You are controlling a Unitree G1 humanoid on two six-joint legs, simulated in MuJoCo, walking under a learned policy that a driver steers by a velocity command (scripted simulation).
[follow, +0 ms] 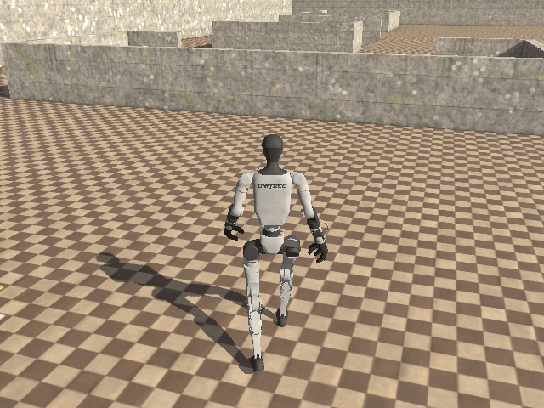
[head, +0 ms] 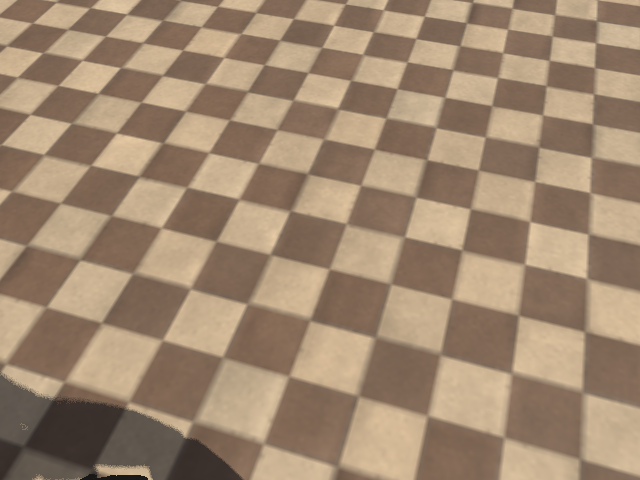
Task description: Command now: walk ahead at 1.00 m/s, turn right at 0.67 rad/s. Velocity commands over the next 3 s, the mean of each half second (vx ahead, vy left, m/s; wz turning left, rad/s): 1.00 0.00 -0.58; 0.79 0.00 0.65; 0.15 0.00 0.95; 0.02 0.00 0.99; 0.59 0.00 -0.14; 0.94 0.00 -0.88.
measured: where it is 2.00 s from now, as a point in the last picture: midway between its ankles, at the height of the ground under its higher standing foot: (375, 226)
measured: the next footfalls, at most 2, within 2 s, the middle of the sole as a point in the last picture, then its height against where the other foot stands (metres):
left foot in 0.44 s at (319, 387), level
right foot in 0.84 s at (444, 265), level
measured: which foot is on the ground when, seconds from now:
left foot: down 0.00-0.00, up 0.02-0.42, down 0.44-0.86, up 0.88-1.00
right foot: down 0.00-0.46, up 0.48-0.82, down 0.84-1.00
